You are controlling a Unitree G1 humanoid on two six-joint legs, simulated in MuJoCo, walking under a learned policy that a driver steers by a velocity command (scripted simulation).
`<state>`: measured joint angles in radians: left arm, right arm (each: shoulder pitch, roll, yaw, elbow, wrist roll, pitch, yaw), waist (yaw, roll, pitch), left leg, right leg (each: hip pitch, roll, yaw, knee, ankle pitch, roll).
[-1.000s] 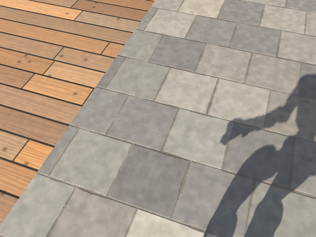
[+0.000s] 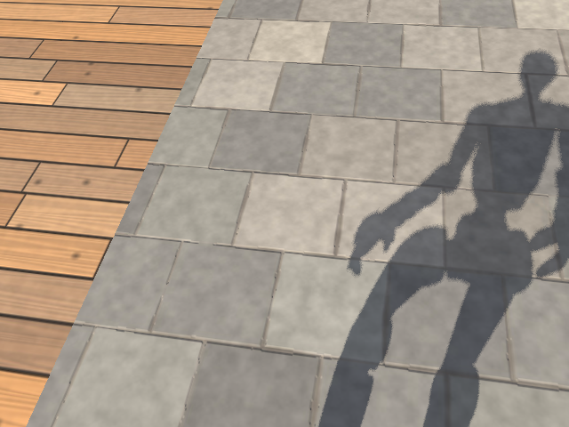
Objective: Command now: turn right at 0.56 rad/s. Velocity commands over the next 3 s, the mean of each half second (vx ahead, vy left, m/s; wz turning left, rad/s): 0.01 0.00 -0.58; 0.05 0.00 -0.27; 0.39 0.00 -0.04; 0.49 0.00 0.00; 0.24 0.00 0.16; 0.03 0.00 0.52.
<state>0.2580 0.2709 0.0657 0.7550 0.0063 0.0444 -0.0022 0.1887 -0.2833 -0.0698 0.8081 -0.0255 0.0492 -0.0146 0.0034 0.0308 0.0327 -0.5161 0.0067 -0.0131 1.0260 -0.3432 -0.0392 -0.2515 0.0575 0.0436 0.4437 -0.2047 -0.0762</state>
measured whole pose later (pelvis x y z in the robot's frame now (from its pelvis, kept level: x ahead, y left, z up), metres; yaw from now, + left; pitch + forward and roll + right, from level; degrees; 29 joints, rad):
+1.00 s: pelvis -0.02 +0.01 +0.01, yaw -24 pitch +0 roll +0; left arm 0.22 0.23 0.01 0.81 0.02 0.01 0.00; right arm 0.27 -0.28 -0.05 0.84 -0.03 0.05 0.02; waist -0.01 0.03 0.01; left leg -0.32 0.02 0.02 0.80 -0.40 -0.01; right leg -0.12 0.06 0.02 0.32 -0.20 -0.07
